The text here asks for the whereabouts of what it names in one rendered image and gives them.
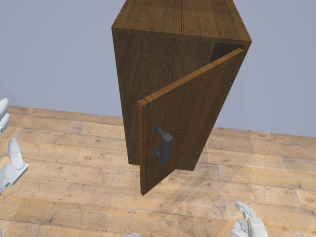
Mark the right robot hand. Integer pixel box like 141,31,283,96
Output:
231,201,269,237

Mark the handle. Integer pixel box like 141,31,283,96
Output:
152,125,173,165

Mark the left robot hand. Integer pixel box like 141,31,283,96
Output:
0,98,29,196

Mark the cupboard door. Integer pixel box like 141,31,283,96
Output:
138,48,244,196

